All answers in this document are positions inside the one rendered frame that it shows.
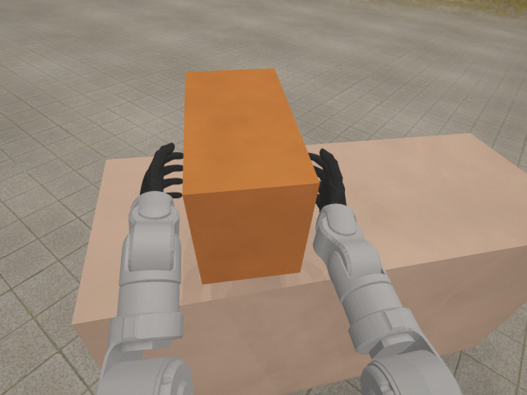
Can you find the left robot hand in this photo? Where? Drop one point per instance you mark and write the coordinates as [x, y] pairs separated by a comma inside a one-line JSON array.
[[154, 177]]

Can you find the pedestal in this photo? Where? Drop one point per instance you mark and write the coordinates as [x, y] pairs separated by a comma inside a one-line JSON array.
[[447, 215]]

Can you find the right robot forearm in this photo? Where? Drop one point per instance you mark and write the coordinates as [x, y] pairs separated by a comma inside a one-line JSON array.
[[379, 324]]

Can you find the robot left upper arm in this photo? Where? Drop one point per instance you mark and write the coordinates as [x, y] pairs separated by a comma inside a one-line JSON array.
[[152, 376]]

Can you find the right robot hand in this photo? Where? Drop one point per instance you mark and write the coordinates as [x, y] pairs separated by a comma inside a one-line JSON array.
[[331, 188]]

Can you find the robot right upper arm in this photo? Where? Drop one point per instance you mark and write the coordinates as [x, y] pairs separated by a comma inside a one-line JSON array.
[[413, 373]]

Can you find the left robot forearm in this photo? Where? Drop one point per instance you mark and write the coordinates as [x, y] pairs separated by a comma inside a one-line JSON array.
[[148, 315]]

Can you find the carton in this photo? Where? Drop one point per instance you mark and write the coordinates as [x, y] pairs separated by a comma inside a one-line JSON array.
[[249, 186]]

